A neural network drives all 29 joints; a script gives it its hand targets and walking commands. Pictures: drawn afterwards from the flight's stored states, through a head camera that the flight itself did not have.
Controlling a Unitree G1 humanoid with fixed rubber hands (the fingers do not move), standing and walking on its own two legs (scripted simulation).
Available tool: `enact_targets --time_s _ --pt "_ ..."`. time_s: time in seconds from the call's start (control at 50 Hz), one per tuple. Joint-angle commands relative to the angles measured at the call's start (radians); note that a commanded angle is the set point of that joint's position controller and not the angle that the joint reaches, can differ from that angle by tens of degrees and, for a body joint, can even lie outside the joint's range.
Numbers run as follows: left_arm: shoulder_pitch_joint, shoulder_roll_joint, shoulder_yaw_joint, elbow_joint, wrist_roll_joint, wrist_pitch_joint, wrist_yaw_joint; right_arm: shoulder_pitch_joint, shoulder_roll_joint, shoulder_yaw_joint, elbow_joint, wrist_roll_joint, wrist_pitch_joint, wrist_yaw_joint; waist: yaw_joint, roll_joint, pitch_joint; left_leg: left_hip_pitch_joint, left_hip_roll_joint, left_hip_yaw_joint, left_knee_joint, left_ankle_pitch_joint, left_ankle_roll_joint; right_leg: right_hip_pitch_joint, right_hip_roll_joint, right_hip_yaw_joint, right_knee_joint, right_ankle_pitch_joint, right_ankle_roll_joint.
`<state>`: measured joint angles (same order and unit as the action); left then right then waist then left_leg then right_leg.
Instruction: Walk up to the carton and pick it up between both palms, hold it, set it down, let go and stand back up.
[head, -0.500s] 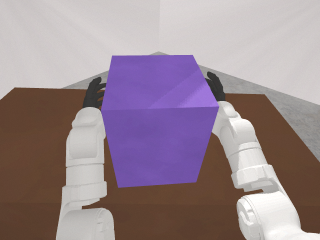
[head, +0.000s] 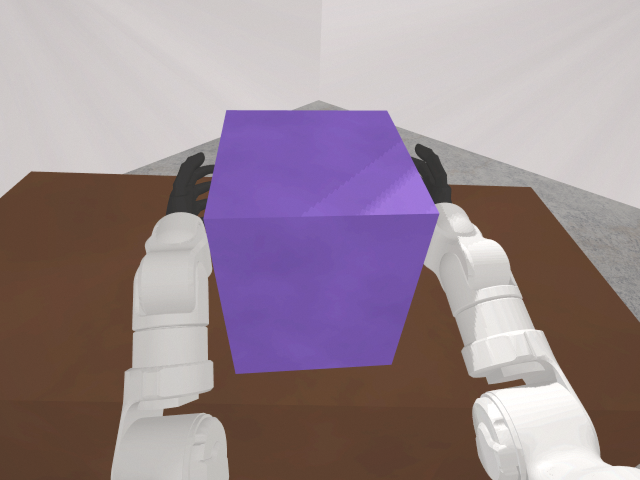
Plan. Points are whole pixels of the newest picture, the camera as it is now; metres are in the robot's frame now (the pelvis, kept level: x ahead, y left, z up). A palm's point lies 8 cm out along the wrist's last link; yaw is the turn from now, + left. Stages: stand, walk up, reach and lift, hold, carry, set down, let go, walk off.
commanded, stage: hold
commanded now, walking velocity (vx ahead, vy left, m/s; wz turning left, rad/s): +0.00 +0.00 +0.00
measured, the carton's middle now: (311, 241) +0.36 +0.01 +0.17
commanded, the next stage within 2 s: none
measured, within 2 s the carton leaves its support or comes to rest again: neither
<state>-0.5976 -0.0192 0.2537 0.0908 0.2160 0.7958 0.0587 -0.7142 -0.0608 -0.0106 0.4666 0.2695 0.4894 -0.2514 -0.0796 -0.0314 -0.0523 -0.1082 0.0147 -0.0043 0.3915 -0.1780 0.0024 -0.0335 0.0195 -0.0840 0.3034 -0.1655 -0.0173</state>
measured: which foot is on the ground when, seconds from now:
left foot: down 0.00-1.00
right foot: down 0.00-1.00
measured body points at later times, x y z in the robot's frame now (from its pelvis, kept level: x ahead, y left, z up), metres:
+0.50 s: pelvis +0.00 +0.00 +0.00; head -0.06 +0.02 +0.44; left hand +0.37 +0.15 +0.21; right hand +0.38 -0.14 +0.21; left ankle +0.03 +0.11 -0.75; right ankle +0.01 -0.10 -0.75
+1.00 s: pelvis +0.00 +0.00 +0.00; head -0.06 +0.02 +0.45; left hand +0.37 +0.16 +0.21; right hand +0.37 -0.14 +0.21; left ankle +0.03 +0.11 -0.75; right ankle +0.01 -0.10 -0.75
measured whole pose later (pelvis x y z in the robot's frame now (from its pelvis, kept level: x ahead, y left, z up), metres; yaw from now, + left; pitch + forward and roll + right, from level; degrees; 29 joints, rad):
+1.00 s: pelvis +0.00 +0.00 +0.00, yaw +0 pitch -6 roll -1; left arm -0.61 -0.02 0.25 0.10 0.21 0.79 0.06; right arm -0.71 -0.06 -0.02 0.47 0.26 0.49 -0.25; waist -0.08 -0.03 -0.06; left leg -0.12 0.01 0.00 0.39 -0.17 0.00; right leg -0.04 0.02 -0.08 0.30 -0.16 -0.02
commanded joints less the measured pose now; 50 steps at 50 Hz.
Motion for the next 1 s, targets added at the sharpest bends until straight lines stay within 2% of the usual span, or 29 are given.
enact_targets --time_s 0.0,0.18,0.28,0.44,0.74,0.98 --pt "-0.862 -0.603 -0.565 -0.186 -0.189 -0.099 -0.154 -0.867 0.679 0.401 -0.383 0.117 -0.066 0.108 -0.009 0.083 -0.430 0.144 -0.044 -0.027 -0.038 0.223 -0.037 0.079 0.033 0.051 -0.021 0.197 0.066" --pt "-0.854 -0.601 -0.561 -0.187 -0.186 -0.097 -0.155 -0.861 0.680 0.404 -0.376 0.122 -0.064 0.106 -0.011 0.082 -0.432 0.146 -0.045 -0.027 -0.035 0.241 -0.037 0.093 0.032 0.053 -0.018 0.225 0.069" --pt "-0.839 -0.594 -0.561 -0.205 -0.189 -0.095 -0.159 -0.853 0.679 0.417 -0.405 0.132 -0.063 0.098 -0.012 0.076 -0.446 0.153 -0.047 -0.028 -0.028 0.272 -0.040 0.113 0.030 0.056 -0.013 0.285 0.075" --pt "-0.831 -0.588 -0.560 -0.219 -0.186 -0.089 -0.163 -0.846 0.681 0.426 -0.427 0.137 -0.057 0.091 -0.010 0.078 -0.441 0.151 -0.051 -0.028 -0.028 0.276 -0.040 0.117 0.030 0.058 -0.011 0.301 0.077" --pt "-0.841 -0.592 -0.558 -0.188 -0.184 -0.088 -0.164 -0.841 0.671 0.402 -0.392 0.116 -0.057 0.101 -0.011 0.085 -0.404 0.138 -0.043 -0.026 -0.044 0.215 -0.039 0.081 0.031 0.053 -0.028 0.206 0.066" --pt "-0.862 -0.614 -0.570 -0.175 -0.196 -0.106 -0.148 -0.871 0.672 0.398 -0.385 0.113 -0.074 0.112 -0.005 0.082 -0.443 0.144 -0.040 -0.029 -0.039 0.212 -0.041 0.069 0.035 0.049 -0.025 0.179 0.060"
